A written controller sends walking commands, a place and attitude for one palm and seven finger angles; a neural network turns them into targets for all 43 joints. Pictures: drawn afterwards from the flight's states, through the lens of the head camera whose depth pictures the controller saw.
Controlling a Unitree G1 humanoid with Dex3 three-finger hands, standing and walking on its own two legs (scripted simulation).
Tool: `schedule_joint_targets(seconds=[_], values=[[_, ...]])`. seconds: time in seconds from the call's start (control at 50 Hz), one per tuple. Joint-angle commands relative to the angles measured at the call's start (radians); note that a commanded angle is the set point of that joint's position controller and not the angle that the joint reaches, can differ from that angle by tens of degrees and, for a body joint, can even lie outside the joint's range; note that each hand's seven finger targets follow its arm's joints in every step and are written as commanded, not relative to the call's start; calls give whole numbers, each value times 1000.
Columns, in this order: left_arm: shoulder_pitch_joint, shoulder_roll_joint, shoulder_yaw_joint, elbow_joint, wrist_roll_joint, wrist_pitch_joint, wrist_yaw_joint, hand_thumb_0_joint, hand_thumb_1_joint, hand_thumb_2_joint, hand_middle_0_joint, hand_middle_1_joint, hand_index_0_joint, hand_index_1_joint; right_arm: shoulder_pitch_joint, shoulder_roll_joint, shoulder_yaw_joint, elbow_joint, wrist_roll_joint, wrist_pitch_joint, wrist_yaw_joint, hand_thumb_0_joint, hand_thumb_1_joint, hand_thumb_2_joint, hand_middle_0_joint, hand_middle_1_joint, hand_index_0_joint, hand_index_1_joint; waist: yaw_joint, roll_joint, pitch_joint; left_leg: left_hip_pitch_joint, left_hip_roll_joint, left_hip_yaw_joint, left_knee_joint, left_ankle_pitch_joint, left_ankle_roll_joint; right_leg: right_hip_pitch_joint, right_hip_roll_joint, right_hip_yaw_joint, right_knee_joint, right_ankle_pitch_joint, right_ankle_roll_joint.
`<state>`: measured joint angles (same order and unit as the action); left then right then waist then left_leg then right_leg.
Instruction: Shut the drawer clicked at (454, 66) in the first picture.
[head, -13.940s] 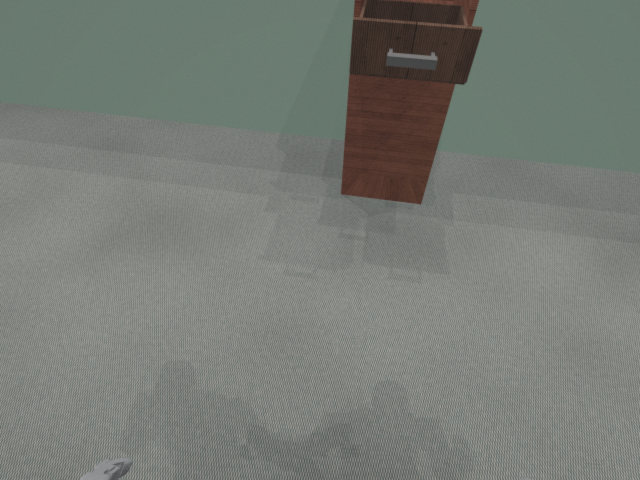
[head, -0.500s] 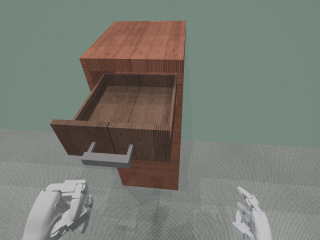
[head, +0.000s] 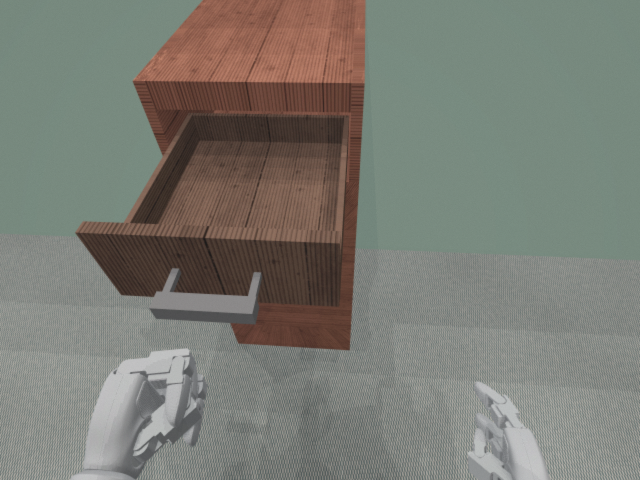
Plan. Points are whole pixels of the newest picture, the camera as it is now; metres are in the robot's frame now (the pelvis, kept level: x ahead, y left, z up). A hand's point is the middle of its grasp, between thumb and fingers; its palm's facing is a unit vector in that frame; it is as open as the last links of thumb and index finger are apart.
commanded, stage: bring the fist close to the handle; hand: left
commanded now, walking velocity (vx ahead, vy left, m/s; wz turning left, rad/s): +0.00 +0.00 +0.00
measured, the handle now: (210, 292) +0.33 +0.17 +0.06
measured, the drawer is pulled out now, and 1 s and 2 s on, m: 0.29 0.29 0.21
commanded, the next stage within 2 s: push the drawer shut in 0.80 s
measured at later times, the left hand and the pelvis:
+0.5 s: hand (230, 386) +0.21 +0.12 +0.06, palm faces -0.04 -1.00 -0.05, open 3.3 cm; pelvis +0.00 +0.00 -0.02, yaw -1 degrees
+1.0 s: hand (216, 385) +0.21 +0.13 +0.07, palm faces -0.01 -1.00 -0.05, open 3.3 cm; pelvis +0.00 -0.01 -0.02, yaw +0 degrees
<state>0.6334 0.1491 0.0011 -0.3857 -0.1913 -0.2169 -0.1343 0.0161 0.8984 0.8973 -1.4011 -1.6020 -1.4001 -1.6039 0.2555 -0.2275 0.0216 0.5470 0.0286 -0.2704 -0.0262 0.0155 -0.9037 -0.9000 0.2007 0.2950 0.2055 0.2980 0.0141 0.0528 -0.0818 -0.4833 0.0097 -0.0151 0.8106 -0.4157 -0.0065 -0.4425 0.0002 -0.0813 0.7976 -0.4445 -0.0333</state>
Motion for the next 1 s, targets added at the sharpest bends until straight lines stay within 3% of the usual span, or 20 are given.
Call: schedule_joint_targets(seconds=[0.0, 0.08, 0.14, 0.16, 0.22, 0.24, 0.26, 0.3, 0.34, 0.36, 0.44, 0.46, 0.5, 0.6, 0.64, 0.68, 0.8, 0.9, 0.96, 0.98], values=[[-42, 49, 14, -194, 3, -95, 5, 0, 900, 900, -1400, -1600, -1400, -1600, -94, -102, -48, -179, 3, -46, -7, 0, -900, -900, 200, 300, 200, 300, -17, -59, -86, 53, -16, -2, -77, 230, 37, -23, -1, 16, -96, 268, 27], [-44, 46, 12, -170, 15, -106, 25, 0, 900, 900, -1400, -1600, -1400, -1600, -86, -103, -50, -192, -1, -22, -2, 0, -900, -900, 200, 300, 200, 300, -13, -67, -121, 29, -17, -3, -59, 238, 35, -30, -1, 16, -68, 277, 24], [-113, 73, 34, -131, 29, -115, 47, 0, 900, 900, -1400, -1600, -1400, -1600, -87, -109, -49, -189, -4, 0, -6, 0, -900, -900, 200, 300, 200, 300, -26, -84, -97, -4, -16, -3, -44, 196, 35, -63, 1, 26, -67, 228, 25], [-121, 44, 9, -131, 28, -119, 50, 0, 900, 900, -1400, -1600, -1400, -1600, -82, -107, -46, -199, -5, 4, -4, 0, -900, -900, 200, 300, 200, 300, -27, -72, -104, -7, -18, -3, -41, 192, 34, -72, 1, 24, -58, 222, 24], [-147, 33, -4, -113, 23, -133, 56, 0, 900, 900, -1400, -1600, -1400, -1600, -76, -108, -46, -205, -6, 9, 0, 0, -900, -900, 200, 300, 200, 300, -31, -63, -144, -13, -19, -2, -22, 197, 32, -75, 1, 26, -39, 232, 23], [-145, 58, 23, -100, 31, -137, 64, 0, 900, 900, -1400, -1600, -1400, -1600, -74, -111, -48, -199, -6, 16, -1, 0, -900, -900, 200, 300, 200, 300, -28, -55, -144, -17, -15, -2, -17, 208, 32, -77, 2, 28, -38, 239, 20], [-154, 27, -12, -96, 33, -139, 61, 0, 900, 900, -1400, -1600, -1400, -1600, -69, -110, -46, -204, -8, 19, 3, 0, -900, -900, 200, 300, 200, 300, -33, -45, -155, -14, -18, 0, -12, 214, 32, -82, 2, 27, -28, 250, 20], [-178, 27, -22, -94, 33, -144, 60, 0, 900, 900, -1400, -1600, -1400, -1600, -63, -111, -48, -208, -8, 22, 6, 0, -900, -900, 200, 300, 200, 300, -38, -42, -180, -16, -16, -1, 2, 235, 31, -84, 0, 27, -13, 280, 21], [-173, 59, 15, -50, 39, -145, 68, 0, 900, 900, -1400, -1600, -1400, -1600, -60, -116, -52, -202, -10, 34, 6, 0, -900, -900, 200, 300, 200, 300, -35, -83, -168, -47, -15, -2, 9, 229, 31, -83, 2, 33, -12, 276, 21], [-172, 40, -1, -32, 40, -144, 67, 0, 900, 900, -1400, -1600, -1400, -1600, -58, -115, -51, -209, -12, 41, 6, 0, -900, -900, 200, 300, 200, 300, -36, -95, -168, -57, -18, 3, 17, 222, 32, -88, 1, 37, -8, 281, 24], [-170, 94, 57, -56, 40, -151, 82, 0, 900, 900, -1400, -1600, -1400, -1600, -63, -112, -54, -217, -10, 58, 8, 0, -900, -900, 200, 300, 200, 300, -18, -60, -208, -57, -18, 12, 20, 245, 32, -52, -4, 49, -5, 314, 21], [-161, 77, 47, -68, 33, -151, 81, 0, 900, 900, -1400, -1600, -1400, -1600, -62, -107, -53, -225, -8, 62, 8, 0, -900, -900, 200, 300, 200, 300, -17, -60, -220, -54, -18, 15, 18, 244, 32, -45, -4, 49, -5, 318, 22], [-196, 77, 45, -89, 22, -154, 81, 0, 900, 900, -1400, -1600, -1400, -1600, -64, -106, -50, -226, -6, 64, 8, 0, -900, -900, 200, 300, 200, 300, -26, -35, -210, -53, -18, 17, 20, 230, 31, -53, -4, 55, -14, 307, 24], [-157, 49, 18, -64, 10, -158, 67, 0, 900, 900, -1400, -1600, -1400, -1600, -54, -110, -53, -222, -3, 65, 7, 0, -900, -900, 200, 300, 200, 300, -41, -67, -188, -56, -15, 12, 24, 234, 32, -64, -4, 50, -17, 331, 30], [-110, 62, 37, -24, 8, -146, 59, 0, 900, 900, -1400, -1600, -1400, -1600, -60, -113, -56, -217, -2, 72, 5, 0, -900, -900, 200, 300, 200, 300, -38, -117, -164, -84, -16, 12, 27, 220, 34, -52, -8, 62, -32, 333, 36], [-141, 89, 56, -31, 10, -143, 49, 0, 900, 900, -1400, -1600, -1400, -1600, -54, -117, -57, -220, -1, 78, 1, 0, -900, -900, 200, 300, 200, 300, -42, -119, -171, -92, -19, 15, 30, 207, 33, -51, -14, 76, -35, 334, 42], [-153, 105, 90, -73, 0, -173, 50, 0, 900, 900, -1400, -1600, -1400, -1600, -59, -105, -55, -219, -1, 79, -2, 0, -900, -900, 200, 300, 200, 300, -32, -66, -201, -74, -21, 19, 33, 220, 32, -37, -15, 78, -30, 343, 37], [-199, 77, 46, -64, -5, -194, 40, 0, 900, 900, -1400, -1600, -1400, -1600, -59, -112, -52, -211, 0, 71, -1, 0, -900, -900, 200, 300, 200, 300, -55, -55, -179, -67, -19, 10, 37, 208, 34, -81, -9, 65, -26, 305, 34], [-226, 79, 39, -4, 2, -177, 32, 0, 900, 900, -1400, -1600, -1400, -1600, -57, -121, -52, -203, 0, 73, -5, 0, -900, -900, 200, 300, 200, 300, -61, -60, -149, -82, -17, 4, 38, 179, 34, -110, -7, 66, -33, 252, 31], [-277, 61, 6, -7, 7, -171, 29, 0, 900, 900, -1400, -1600, -1400, -1600, -60, -124, -48, -208, 1, 74, -5, 0, -900, -900, 200, 300, 200, 300, -73, -53, -135, -79, -18, 0, 34, 165, 35, -129, -6, 60, -33, 229, 30]])
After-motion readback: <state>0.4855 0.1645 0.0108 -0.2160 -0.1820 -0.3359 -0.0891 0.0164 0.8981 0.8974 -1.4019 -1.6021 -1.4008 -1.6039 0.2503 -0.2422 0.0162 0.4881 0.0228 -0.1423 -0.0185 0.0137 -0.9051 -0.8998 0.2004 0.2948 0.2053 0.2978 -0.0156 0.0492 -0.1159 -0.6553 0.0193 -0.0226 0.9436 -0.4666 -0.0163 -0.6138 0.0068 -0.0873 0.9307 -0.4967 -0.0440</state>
